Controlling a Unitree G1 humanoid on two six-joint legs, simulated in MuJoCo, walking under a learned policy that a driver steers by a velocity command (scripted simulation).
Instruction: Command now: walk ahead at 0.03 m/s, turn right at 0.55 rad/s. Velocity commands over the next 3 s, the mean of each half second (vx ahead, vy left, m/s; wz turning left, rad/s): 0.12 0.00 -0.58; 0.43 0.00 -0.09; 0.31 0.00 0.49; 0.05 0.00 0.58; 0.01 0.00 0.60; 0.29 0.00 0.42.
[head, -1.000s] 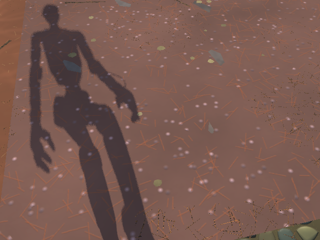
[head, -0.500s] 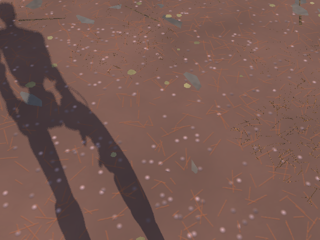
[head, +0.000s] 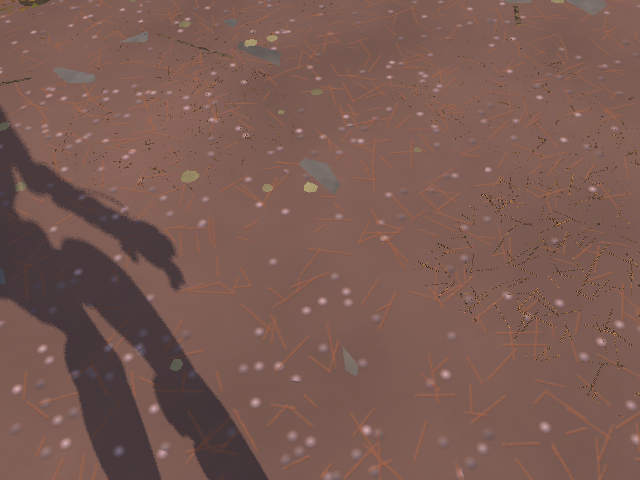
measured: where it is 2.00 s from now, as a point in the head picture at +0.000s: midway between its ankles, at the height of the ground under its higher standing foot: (457, 475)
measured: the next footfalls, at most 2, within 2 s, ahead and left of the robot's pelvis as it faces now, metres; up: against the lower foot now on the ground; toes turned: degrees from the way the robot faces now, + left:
left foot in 0.18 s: +0.05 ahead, +0.13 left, +0.00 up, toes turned -12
right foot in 0.72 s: +0.15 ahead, -0.15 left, +0.00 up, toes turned -25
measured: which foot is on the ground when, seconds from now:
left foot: up 0.00-0.16, down 0.18-0.74, up 0.76-1.00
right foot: down 0.00-0.18, up 0.20-0.70, down 0.72-1.00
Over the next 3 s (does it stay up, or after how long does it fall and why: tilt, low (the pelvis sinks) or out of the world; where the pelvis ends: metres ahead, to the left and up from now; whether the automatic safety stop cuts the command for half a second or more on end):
stays up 0.58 -0.13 0.01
